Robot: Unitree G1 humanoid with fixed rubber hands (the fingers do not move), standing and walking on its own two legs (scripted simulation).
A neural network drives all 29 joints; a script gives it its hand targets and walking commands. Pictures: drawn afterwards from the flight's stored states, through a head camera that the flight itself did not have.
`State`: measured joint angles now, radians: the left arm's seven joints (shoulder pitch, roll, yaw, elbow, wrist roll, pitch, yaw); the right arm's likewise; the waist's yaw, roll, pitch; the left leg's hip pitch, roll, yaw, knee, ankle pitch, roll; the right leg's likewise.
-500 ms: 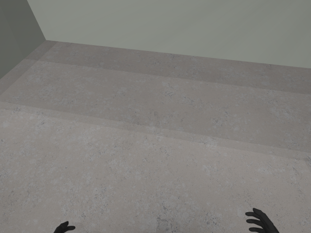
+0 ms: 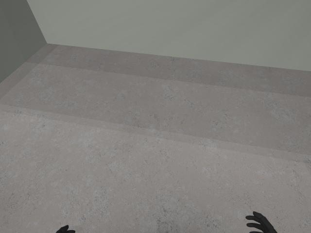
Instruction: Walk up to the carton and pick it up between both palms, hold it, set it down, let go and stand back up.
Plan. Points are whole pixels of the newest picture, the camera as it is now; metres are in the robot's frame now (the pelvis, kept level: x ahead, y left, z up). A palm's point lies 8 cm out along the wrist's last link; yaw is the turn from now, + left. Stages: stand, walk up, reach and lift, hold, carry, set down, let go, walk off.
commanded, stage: stand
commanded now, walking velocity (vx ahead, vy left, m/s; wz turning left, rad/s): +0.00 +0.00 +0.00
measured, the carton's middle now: out of the picture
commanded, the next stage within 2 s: walk up in 0.82 s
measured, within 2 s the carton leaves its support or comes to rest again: neither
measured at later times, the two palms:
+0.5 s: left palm out of the picture +0.10 +0.28 -0.10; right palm out of the picture +0.11 -0.27 -0.09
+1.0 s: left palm out of the picture +0.10 +0.28 -0.10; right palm out of the picture +0.11 -0.27 -0.09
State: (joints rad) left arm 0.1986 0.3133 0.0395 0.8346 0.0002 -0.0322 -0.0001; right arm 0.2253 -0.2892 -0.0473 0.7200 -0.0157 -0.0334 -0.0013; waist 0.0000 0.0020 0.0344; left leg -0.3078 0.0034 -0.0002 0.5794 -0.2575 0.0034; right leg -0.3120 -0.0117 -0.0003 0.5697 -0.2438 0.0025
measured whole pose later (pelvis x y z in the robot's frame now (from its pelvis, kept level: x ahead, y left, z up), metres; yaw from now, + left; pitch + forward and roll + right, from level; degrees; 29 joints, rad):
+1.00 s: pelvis +0.00 +0.00 +0.01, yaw +0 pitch -1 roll +0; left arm 0.20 0.31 0.03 0.89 0.00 -0.03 0.00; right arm 0.23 -0.29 -0.04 0.78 -0.02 -0.03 0.00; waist 0.00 0.00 0.03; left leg -0.27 0.00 0.00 0.52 -0.23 0.00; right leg -0.27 -0.01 0.00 0.51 -0.22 0.00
